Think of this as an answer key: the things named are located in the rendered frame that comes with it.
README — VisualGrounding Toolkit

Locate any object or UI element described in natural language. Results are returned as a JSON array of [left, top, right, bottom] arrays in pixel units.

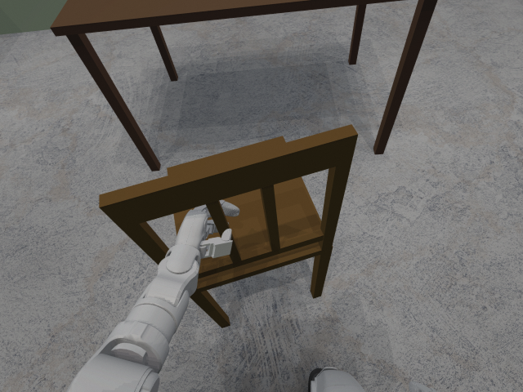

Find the chair
[[99, 124, 358, 328]]

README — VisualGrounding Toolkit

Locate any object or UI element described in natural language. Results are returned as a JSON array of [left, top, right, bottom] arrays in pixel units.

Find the robot right shin
[[317, 367, 337, 376]]

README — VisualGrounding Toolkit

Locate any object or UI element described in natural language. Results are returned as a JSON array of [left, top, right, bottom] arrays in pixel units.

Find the robot left hand
[[175, 200, 239, 259]]

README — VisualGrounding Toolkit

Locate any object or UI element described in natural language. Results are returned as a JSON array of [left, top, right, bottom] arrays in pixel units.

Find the table
[[50, 0, 437, 172]]

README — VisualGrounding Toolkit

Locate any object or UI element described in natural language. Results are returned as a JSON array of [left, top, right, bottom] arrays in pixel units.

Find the left robot forearm
[[66, 244, 201, 392]]

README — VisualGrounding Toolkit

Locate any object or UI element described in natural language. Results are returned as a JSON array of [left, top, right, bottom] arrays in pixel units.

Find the robot left upper arm
[[71, 354, 160, 392]]

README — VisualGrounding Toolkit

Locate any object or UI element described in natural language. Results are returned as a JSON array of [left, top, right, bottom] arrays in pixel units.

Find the right robot thigh
[[311, 370, 365, 392]]

